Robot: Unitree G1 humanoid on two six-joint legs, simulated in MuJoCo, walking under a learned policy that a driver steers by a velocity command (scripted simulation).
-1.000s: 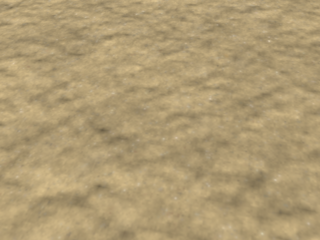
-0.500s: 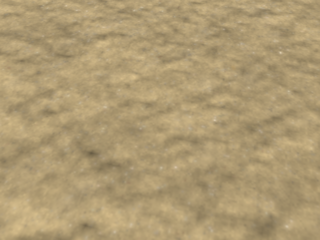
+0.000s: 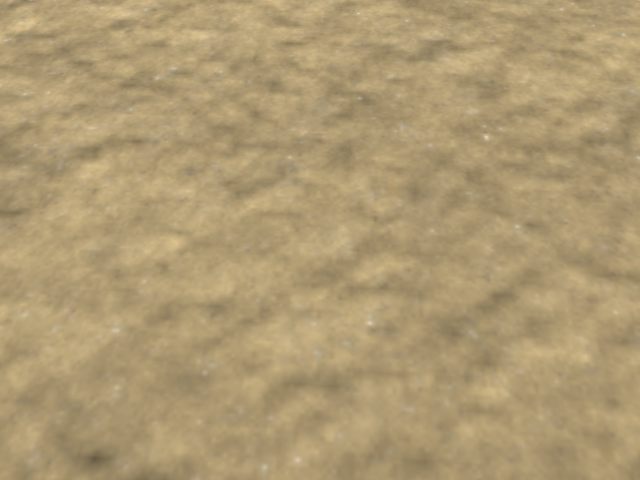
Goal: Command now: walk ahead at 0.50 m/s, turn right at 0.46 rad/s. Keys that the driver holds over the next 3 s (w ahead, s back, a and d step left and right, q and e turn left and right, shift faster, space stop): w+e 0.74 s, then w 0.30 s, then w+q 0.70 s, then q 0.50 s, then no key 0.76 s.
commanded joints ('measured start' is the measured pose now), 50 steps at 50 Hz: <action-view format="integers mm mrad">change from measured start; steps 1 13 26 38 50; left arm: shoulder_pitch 251 349 433 68 348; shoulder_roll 211 176 167 96 203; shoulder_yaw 69 57 46 22 40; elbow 37 43 -50 -163 -85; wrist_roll -27 -30 -27 6 52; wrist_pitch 18 -6 -3 55 2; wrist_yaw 11 20 29 -46 -6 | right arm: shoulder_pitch -95 -379 -71 -51 59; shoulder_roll -143 -103 -298 -142 -160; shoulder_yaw -29 -20 -73 -43 -28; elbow -152 -301 -306 -234 -176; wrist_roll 5 -23 -31 -4 9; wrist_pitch -44 38 10 -32 12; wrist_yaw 15 33 -4 17 14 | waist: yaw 97 75 -12 9 173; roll -44 -66 190 74 -46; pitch -158 -27 -351 -29 -291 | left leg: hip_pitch -626 -552 347 16 -130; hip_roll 43 81 458 255 203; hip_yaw -164 -109 -875 -96 83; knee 447 -157 -657 -806 -68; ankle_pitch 71 385 -22 518 620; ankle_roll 6 -101 177 111 34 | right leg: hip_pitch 582 317 -195 -276 581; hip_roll -391 -170 6 -150 -221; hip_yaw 631 390 230 140 235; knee -304 -372 663 417 -136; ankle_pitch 63 313 -374 27 -106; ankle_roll -256 -82 59 120 -58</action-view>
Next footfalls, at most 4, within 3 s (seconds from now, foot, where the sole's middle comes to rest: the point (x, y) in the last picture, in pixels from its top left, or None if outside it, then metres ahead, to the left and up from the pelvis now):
0.48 left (297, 477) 0.46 0.08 -0.76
0.98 right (446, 411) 0.58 -0.23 -0.76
1.54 left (417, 279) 0.92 -0.21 -0.76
2.02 right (478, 206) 1.15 -0.41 -0.76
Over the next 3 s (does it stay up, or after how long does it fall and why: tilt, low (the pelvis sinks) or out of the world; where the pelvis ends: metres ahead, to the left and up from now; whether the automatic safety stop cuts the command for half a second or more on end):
stays up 1.01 -0.30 0.03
